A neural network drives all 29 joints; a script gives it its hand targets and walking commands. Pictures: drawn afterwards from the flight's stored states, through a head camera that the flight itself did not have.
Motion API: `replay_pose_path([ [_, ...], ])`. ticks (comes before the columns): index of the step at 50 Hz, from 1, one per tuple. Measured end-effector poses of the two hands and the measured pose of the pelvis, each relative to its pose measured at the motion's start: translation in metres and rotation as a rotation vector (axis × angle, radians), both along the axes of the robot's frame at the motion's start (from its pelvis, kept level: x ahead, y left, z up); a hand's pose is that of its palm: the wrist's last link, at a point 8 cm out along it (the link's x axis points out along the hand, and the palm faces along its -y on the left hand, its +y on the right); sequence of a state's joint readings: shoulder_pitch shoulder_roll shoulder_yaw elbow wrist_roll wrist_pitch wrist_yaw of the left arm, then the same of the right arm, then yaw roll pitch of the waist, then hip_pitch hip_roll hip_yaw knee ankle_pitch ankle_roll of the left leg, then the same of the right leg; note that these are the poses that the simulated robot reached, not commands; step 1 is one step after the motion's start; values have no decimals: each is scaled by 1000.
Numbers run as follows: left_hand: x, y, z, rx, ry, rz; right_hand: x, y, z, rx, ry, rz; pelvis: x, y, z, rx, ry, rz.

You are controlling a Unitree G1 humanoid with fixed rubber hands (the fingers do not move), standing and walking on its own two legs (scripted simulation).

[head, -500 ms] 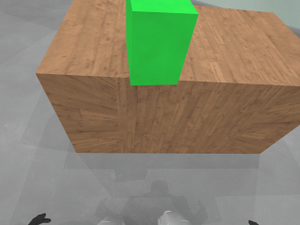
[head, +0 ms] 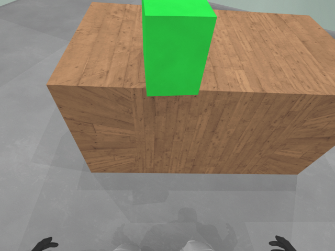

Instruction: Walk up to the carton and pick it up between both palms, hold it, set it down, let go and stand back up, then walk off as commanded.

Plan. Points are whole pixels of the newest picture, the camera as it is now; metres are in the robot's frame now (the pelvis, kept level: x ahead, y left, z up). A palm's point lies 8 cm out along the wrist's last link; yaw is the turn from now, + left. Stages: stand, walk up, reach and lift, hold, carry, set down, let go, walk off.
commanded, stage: walk off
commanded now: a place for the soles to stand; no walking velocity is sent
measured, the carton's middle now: (170, 37) +0.77 +0.01 +0.11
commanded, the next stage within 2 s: stand in 0.06 s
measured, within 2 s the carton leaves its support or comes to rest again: neither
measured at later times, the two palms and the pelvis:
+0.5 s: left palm out of the picture +0.09 +0.32 -0.09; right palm (287, 246) +0.15 -0.30 -0.08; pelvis +0.01 +0.01 +0.00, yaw +0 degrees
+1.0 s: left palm out of the picture +0.09 +0.32 -0.08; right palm (285, 245) +0.15 -0.29 -0.08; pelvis +0.01 +0.01 +0.00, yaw +0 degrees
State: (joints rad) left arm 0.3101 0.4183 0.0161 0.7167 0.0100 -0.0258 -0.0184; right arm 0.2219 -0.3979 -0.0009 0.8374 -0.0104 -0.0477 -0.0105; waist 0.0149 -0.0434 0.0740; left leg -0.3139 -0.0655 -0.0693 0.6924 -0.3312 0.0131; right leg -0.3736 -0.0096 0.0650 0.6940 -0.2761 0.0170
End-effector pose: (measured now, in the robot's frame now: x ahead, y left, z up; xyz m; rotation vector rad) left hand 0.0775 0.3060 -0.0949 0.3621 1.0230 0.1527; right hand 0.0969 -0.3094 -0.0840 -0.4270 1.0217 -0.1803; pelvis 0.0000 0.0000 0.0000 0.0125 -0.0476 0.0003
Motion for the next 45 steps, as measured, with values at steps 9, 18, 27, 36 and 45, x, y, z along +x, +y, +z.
replay_pose_path([
  [9, 6, 8, 3, 15, 0, 3, 16, 8, 1, 10, -15, 8, 6, 6, 1, -8, 9, 0],
  [18, 14, 10, 7, 24, -17, 3, 43, 12, 6, 16, -70, 21, 11, 7, 2, -10, 17, 0],
  [27, 15, 11, 9, 30, -21, 4, 52, 15, 6, 27, -91, 30, 12, 8, 2, -10, 18, 0],
  [36, 15, 12, 12, 37, -28, 6, 51, 15, 4, 36, -88, 26, 12, 7, 2, -10, 17, 0],
  [45, 16, 12, 13, 39, -30, 3, 52, 15, 4, 38, -87, 27, 12, 7, 2, -10, 18, 0],
])
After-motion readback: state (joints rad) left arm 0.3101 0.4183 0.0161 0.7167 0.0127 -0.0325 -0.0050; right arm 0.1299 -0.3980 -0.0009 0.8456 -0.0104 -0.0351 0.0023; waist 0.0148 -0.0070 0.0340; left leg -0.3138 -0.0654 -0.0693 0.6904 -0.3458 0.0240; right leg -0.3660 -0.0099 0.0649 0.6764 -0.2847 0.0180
